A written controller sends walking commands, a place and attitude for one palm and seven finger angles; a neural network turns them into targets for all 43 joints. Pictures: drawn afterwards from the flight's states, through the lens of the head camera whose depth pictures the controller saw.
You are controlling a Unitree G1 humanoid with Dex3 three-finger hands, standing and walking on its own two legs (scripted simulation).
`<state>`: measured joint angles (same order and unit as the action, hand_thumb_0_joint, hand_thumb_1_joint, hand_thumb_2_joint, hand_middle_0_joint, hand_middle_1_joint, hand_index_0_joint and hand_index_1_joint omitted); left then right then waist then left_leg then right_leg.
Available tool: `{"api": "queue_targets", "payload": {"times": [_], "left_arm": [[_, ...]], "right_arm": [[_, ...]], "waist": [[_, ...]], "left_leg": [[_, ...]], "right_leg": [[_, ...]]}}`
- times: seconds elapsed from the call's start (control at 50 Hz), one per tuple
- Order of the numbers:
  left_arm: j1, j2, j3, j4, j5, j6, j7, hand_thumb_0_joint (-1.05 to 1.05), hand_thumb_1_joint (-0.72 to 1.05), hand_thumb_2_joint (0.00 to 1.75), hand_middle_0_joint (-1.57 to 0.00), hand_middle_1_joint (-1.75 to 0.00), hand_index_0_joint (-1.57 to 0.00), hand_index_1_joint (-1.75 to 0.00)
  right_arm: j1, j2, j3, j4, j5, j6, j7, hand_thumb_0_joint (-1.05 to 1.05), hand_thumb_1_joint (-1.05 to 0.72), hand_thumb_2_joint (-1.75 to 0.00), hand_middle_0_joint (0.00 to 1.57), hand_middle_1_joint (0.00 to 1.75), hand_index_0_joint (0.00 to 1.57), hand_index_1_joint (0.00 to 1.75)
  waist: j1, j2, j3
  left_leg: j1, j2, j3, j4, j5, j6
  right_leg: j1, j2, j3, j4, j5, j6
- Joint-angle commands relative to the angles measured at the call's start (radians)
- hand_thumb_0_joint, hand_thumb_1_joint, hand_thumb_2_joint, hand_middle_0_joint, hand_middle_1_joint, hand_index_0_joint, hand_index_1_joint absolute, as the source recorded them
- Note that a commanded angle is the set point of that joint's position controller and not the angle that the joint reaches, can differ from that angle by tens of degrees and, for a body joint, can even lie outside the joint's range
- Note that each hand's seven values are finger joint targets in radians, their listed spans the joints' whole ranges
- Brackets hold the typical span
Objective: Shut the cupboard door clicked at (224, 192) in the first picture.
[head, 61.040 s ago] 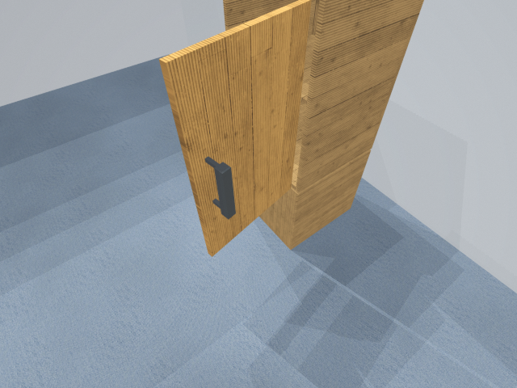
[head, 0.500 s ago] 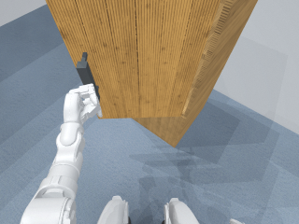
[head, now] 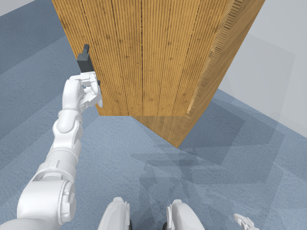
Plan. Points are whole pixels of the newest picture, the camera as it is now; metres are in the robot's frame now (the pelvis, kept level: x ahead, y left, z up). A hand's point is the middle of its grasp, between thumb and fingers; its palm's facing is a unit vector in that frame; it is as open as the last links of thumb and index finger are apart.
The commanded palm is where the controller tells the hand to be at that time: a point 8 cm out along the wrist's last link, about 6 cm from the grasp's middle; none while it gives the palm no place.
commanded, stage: push the door shut along its arc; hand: left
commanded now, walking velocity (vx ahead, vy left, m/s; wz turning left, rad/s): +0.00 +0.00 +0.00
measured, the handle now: (92, 73) +0.53 +0.16 +0.05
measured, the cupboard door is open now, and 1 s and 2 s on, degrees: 38 19 16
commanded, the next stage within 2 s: pull the fist back off the door in 1.22 s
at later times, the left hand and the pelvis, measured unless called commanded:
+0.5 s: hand (104, 79) +0.50 +0.12 +0.06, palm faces -0.17 -0.98 -0.05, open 3.1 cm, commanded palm +0.51 +0.16 +0.05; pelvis -0.01 +0.01 -0.02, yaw -1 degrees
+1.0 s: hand (116, 63) +0.56 +0.09 +0.06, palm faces -0.30 -0.95 -0.03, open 3.1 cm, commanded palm +0.57 +0.11 +0.05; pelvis -0.01 +0.02 -0.04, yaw -2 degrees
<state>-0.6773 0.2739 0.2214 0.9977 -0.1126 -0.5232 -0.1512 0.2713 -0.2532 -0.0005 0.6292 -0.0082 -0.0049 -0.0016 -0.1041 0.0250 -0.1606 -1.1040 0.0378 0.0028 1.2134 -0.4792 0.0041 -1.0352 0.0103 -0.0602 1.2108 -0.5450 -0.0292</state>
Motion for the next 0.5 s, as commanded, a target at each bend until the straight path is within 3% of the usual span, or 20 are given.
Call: {"api": "queue_targets", "payload": {"times": [0.0, 0.04, 0.1, 0.16, 0.18, 0.2, 0.24, 0.26, 0.3, 0.36, 0.38, 0.44, 0.48], "left_arm": [[-0.464, 0.181, 0.032, -0.18, -0.019, -0.054, -0.028, 0.0, 0.9, 0.9, -1.3, -1.5, -1.3, -1.5], [-0.513, 0.162, 0.005, -0.186, -0.023, -0.053, -0.041, 0.0, 0.9, 0.9, -1.3, -1.5, -1.3, -1.5], [-0.583, 0.187, 0.009, -0.156, -0.017, -0.044, -0.051, 0.0, 0.9, 0.9, -1.3, -1.5, -1.3, -1.5], [-0.636, 0.18, -0.01, -0.122, -0.011, -0.04, -0.06, 0.0, 0.9, 0.9, -1.3, -1.5, -1.3, -1.5], [-0.665, 0.193, -0.005, -0.105, -0.01, -0.035, -0.062, 0.0, 0.9, 0.9, -1.3, -1.5, -1.3, -1.5], [-0.676, 0.215, 0.01, -0.104, -0.009, -0.035, -0.064, 0.0, 0.9, 0.9, -1.3, -1.5, -1.3, -1.5], [-0.717, 0.192, -0.015, -0.106, -0.009, -0.035, -0.072, 0.0, 0.9, 0.9, -1.3, -1.5, -1.3, -1.5], [-0.723, 0.215, 0.002, -0.096, -0.005, -0.034, -0.073, 0.0, 0.9, 0.9, -1.3, -1.5, -1.3, -1.5], [-0.722, 0.223, 0.009, -0.06, -0.001, -0.022, -0.073, 0.0, 0.9, 0.9, -1.3, -1.5, -1.3, -1.5], [-0.795, 0.225, -0.01, -0.011, 0.009, -0.008, -0.081, 0.0, 0.9, 0.9, -1.3, -1.5, -1.3, -1.5], [-0.828, 0.263, 0.017, -0.004, 0.01, -0.002, -0.079, 0.0, 0.9, 0.9, -1.3, -1.5, -1.3, -1.5], [-0.881, 0.259, -0.009, -0.014, 0.023, -0.002, -0.096, 0.0, 0.9, 0.9, -1.3, -1.5, -1.3, -1.5], [-0.913, 0.256, -0.02, 0.022, 0.032, 0.014, -0.103, 0.0, 0.9, 0.9, -1.3, -1.5, -1.3, -1.5]], "right_arm": [[0.127, -0.155, -0.061, -0.065, 0.002, -0.014, -0.008, 0.0, -0.9, -0.9, 0.2, 0.3, 0.2, 0.3], [0.138, -0.155, -0.059, -0.066, 0.002, -0.015, -0.008, 0.0, -0.9, -0.9, 0.2, 0.3, 0.2, 0.3], [0.149, -0.165, -0.061, -0.046, 0.004, -0.011, -0.008, 0.0, -0.9, -0.9, 0.2, 0.3, 0.2, 0.3], [0.159, -0.169, -0.06, -0.036, 0.003, -0.016, -0.008, 0.0, -0.9, -0.9, 0.2, 0.3, 0.2, 0.3], [0.165, -0.172, -0.059, -0.028, 0.003, -0.017, -0.009, 0.0, -0.9, -0.9, 0.2, 0.3, 0.2, 0.3], [0.169, -0.178, -0.06, -0.027, 0.002, -0.017, -0.01, 0.0, -0.9, -0.9, 0.2, 0.3, 0.2, 0.3], [0.18, -0.177, -0.058, -0.031, -0.001, -0.023, -0.008, 0.0, -0.9, -0.9, 0.2, 0.3, 0.2, 0.3], [0.182, -0.181, -0.059, -0.022, -0.001, -0.024, -0.006, 0.0, -0.9, -0.9, 0.2, 0.3, 0.2, 0.3], [0.191, -0.184, -0.057, -0.023, -0.003, -0.022, -0.002, 0.0, -0.9, -0.9, 0.2, 0.3, 0.2, 0.3], [0.203, -0.189, -0.052, -0.014, -0.002, -0.025, -0.001, 0.0, -0.9, -0.9, 0.2, 0.3, 0.2, 0.3], [0.21, -0.194, -0.051, -0.009, -0.005, -0.027, -0.002, 0.0, -0.9, -0.9, 0.2, 0.3, 0.2, 0.3], [0.229, -0.197, -0.049, -0.014, -0.009, -0.036, 0.001, 0.0, -0.9, -0.9, 0.2, 0.3, 0.2, 0.3], [0.238, -0.203, -0.05, 0.003, -0.012, -0.036, 0.002, 0.0, -0.9, -0.9, 0.2, 0.3, 0.2, 0.3]], "waist": [[-0.039, 0.025, -0.449], [-0.054, 0.061, -0.452], [-0.075, 0.039, -0.435], [-0.087, 0.065, -0.439], [-0.102, 0.055, -0.423], [-0.1, 0.047, -0.433], [-0.107, 0.101, -0.451], [-0.1, 0.112, -0.473], [-0.104, 0.102, -0.466], [-0.143, 0.08, -0.426], [-0.15, 0.061, -0.419], [-0.156, 0.132, -0.463], [-0.177, 0.141, -0.453]], "left_leg": [[0.334, -0.031, -0.042, -0.106, 0.236, 0.026], [0.357, -0.031, -0.051, -0.103, 0.256, 0.028], [0.344, -0.025, -0.06, -0.098, 0.22, 0.027], [0.349, -0.025, -0.068, -0.093, 0.191, 0.028], [0.338, -0.022, -0.073, -0.091, 0.181, 0.029], [0.335, -0.022, -0.074, -0.09, 0.171, 0.03], [0.357, -0.025, -0.081, -0.092, 0.174, 0.03], [0.373, -0.021, -0.085, -0.088, 0.187, 0.026], [0.357, -0.02, -0.089, -0.087, 0.179, 0.027], [0.308, -0.019, -0.092, -0.074, 0.135, 0.033], [0.284, -0.016, -0.09, -0.065, 0.12, 0.037], [0.313, -0.018, -0.101, -0.058, 0.128, 0.036], [0.332, -0.011, -0.112, -0.048, 0.132, 0.034]], "right_leg": [[0.152, 0.013, 0.064, -0.174, 0.323, 0.009], [0.121, 0.017, 0.057, -0.166, 0.327, 0.005], [0.089, 0.016, 0.056, -0.172, 0.283, 0.007], [0.046, 0.018, 0.054, -0.173, 0.238, 0.004], [0.035, 0.019, 0.051, -0.173, 0.226, 0.004], [0.037, 0.019, 0.054, -0.175, 0.213, 0.004], [0.009, 0.021, 0.045, -0.165, 0.202, -0.002], [0.0, 0.019, 0.044, -0.159, 0.207, -0.004], [-0.007, 0.023, 0.042, -0.159, 0.193, -0.004], [-0.043, 0.025, 0.042, -0.158, 0.16, -0.001], [-0.039, 0.027, 0.046, -0.161, 0.151, 0.001], [-0.077, 0.028, 0.041, -0.139, 0.144, -0.008], [-0.126, 0.026, 0.035, -0.137, 0.145, -0.007]]}}
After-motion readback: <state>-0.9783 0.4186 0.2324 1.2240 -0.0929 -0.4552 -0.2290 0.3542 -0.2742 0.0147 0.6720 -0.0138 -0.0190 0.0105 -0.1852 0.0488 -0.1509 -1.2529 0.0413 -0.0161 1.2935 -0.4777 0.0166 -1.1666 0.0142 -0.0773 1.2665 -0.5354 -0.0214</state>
